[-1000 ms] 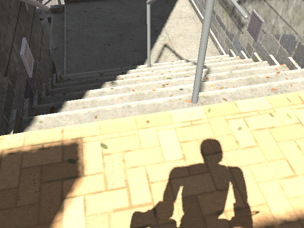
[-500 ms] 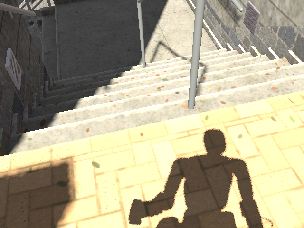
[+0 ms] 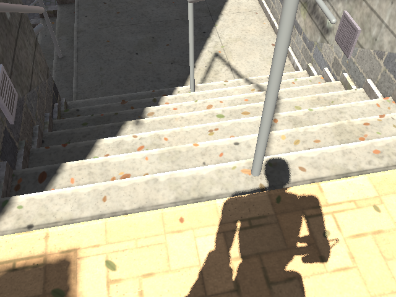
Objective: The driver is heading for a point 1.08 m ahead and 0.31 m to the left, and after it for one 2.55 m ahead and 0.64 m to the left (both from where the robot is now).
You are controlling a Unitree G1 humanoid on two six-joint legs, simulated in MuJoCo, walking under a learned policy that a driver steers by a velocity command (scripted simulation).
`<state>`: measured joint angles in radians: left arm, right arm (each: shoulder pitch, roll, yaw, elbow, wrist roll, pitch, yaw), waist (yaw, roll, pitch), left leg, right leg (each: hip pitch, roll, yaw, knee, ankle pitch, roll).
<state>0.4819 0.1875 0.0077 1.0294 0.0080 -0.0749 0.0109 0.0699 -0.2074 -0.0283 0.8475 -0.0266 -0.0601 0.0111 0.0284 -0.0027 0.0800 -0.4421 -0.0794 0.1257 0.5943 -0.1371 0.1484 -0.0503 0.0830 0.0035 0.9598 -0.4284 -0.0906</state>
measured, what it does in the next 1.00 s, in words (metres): walks ahead: right foot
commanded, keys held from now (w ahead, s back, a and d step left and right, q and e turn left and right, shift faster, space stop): w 0.58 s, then w+q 0.42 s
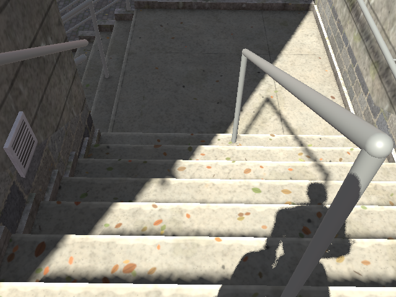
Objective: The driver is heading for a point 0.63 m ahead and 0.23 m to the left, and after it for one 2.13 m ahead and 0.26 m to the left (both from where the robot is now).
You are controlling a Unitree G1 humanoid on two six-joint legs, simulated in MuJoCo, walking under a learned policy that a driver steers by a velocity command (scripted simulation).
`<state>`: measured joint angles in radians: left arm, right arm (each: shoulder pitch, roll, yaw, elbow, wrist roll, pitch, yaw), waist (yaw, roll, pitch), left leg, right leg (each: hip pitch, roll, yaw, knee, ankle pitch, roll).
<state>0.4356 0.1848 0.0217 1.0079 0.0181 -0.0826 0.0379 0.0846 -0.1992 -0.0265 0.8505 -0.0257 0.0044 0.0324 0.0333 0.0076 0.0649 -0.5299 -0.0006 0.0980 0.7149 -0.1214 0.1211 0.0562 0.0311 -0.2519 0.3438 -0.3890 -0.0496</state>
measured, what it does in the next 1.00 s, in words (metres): walks ahead, turning left: left foot, then right foot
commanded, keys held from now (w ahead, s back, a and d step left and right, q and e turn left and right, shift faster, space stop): q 0.36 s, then w+q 0.64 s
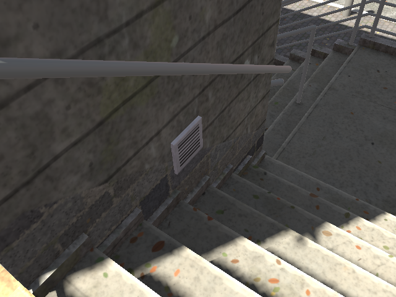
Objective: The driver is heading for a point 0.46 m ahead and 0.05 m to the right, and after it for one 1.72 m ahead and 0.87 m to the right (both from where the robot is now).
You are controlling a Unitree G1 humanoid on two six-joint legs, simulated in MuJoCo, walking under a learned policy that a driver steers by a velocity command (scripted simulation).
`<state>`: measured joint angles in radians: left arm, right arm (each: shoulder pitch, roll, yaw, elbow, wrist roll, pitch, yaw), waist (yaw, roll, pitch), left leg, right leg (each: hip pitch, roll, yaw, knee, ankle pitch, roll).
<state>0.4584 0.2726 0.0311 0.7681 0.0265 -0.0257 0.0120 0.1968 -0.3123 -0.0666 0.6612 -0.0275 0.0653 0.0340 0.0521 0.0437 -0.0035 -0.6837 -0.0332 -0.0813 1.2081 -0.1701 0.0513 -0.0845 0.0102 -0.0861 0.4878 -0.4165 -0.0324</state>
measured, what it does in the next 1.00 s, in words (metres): goes down: left foot, then right foot 0.17 m lower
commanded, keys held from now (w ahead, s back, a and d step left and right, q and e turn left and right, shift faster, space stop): w+q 0.04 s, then w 0.22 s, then w+e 0.38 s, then e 0.36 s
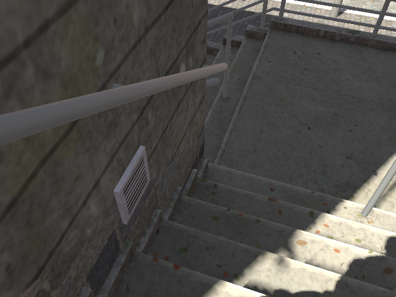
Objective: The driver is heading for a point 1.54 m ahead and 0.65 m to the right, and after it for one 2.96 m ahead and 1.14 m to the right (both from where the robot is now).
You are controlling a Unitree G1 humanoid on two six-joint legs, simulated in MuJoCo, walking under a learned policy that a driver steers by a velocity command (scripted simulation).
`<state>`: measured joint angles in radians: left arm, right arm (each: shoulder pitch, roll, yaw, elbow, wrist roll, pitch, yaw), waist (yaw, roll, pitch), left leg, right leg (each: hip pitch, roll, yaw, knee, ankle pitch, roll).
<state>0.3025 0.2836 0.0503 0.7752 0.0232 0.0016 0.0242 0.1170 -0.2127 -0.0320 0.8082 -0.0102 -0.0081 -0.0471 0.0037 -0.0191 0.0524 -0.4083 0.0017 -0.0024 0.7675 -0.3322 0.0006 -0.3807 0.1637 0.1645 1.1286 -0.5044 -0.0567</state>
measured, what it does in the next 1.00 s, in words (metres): steps on the spot, turning right: right foot, then left foot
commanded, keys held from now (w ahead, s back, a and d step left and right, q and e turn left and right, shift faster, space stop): e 0.86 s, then no key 0.14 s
